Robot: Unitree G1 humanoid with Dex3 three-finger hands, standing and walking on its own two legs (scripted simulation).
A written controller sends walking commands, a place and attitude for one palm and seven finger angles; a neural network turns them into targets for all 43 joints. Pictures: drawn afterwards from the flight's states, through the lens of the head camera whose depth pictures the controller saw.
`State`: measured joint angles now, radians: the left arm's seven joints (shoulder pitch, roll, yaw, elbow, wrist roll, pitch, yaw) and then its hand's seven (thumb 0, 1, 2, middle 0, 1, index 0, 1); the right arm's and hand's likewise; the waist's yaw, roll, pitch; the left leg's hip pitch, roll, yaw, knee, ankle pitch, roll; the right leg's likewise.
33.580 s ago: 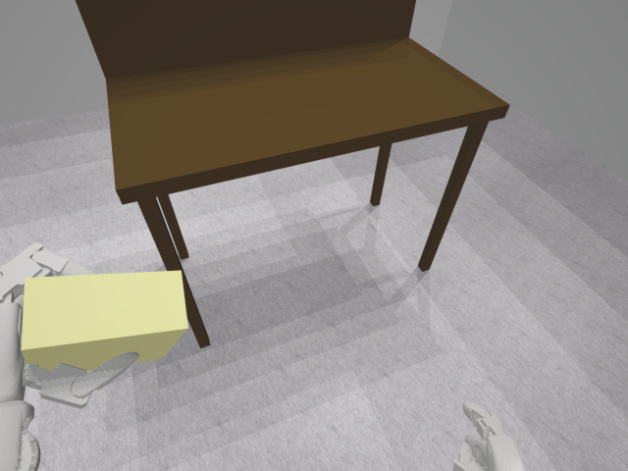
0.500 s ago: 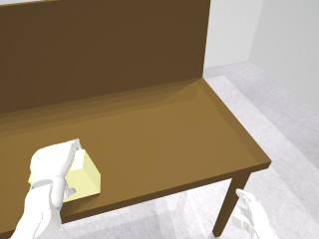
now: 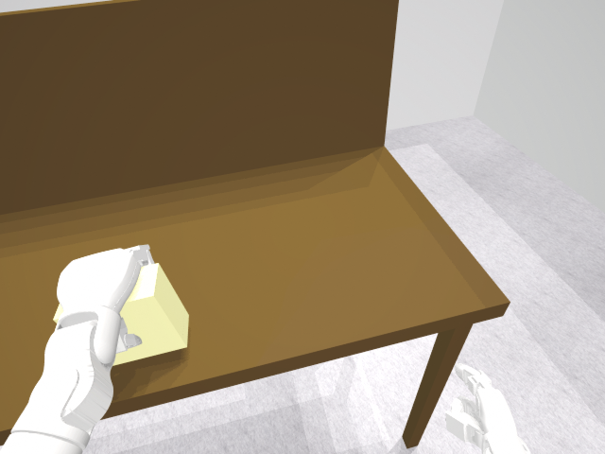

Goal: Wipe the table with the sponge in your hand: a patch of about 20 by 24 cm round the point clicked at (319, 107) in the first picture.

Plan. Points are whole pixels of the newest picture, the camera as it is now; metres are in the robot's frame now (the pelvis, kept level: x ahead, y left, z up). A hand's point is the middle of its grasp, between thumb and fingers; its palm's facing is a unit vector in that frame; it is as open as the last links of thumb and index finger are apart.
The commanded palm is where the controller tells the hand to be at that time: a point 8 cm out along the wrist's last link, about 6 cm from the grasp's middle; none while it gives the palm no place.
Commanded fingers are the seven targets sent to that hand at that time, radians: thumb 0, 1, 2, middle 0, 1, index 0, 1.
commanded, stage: lift the sponge slowly off the table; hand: left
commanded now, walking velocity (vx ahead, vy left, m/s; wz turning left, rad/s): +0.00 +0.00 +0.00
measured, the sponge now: (135, 325) +0.25 +0.29 +0.04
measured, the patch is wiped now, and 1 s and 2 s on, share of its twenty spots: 1.00 1.00 1.00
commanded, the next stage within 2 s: bring the sponge back beside the body in 1.24 s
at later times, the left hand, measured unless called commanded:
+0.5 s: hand (117, 286) +0.25 +0.29 +0.12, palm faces +0.08 -0.08 -0.99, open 10.1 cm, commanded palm +0.22 +0.28 +0.20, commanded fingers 0.00 0.10 1.30 -1.20 -1.60 -1.20 -1.60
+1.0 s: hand (106, 273) +0.25 +0.28 +0.16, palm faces +0.14 -0.07 -0.99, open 10.1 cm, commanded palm +0.21 +0.28 +0.23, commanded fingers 0.00 0.10 1.30 -1.20 -1.60 -1.20 -1.60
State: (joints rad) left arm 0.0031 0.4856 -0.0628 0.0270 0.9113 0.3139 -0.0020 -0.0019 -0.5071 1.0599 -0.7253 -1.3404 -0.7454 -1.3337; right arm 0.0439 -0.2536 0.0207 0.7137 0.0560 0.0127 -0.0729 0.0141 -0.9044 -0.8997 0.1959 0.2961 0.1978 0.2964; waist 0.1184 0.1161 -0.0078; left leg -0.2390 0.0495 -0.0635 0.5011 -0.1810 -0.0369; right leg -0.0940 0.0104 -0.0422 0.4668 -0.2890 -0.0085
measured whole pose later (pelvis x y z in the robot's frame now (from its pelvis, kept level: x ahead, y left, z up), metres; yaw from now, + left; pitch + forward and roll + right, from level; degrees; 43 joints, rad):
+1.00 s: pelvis -0.01 +0.00 +0.00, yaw +0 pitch -6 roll -1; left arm -0.08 0.54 -0.08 -0.15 0.88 0.42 -0.12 0.00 -0.51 1.06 -0.73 -1.34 -0.75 -1.33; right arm 0.01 -0.26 0.05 0.69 0.06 0.02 -0.07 0.01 -0.90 -0.90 0.20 0.30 0.20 0.30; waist 0.15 0.14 -0.02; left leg -0.23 0.04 -0.06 0.46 -0.14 -0.04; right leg -0.10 0.00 -0.04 0.46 -0.27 -0.01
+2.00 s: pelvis -0.02 +0.01 +0.00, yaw -1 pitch -6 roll -1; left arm 0.07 0.55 -0.03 -0.28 0.84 0.42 -0.10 0.00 -0.51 1.06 -0.73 -1.34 -0.75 -1.33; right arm 0.01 -0.24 0.06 0.67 0.05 0.02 -0.06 0.01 -0.90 -0.90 0.20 0.30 0.19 0.29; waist 0.15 0.13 -0.02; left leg -0.23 0.04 -0.05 0.48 -0.14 -0.03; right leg -0.11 0.00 -0.02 0.47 -0.26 0.00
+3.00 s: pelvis -0.03 +0.01 +0.00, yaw -1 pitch -8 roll -1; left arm 0.26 0.55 0.01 -0.37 0.84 0.34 -0.07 0.00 -0.51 1.06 -0.73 -1.34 -0.75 -1.33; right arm 0.03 -0.24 0.05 0.68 0.04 -0.02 -0.07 0.02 -0.90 -0.90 0.20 0.30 0.20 0.30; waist 0.16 0.13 0.00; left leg -0.22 0.05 -0.05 0.50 -0.14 -0.03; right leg -0.10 0.01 -0.02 0.50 -0.26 0.00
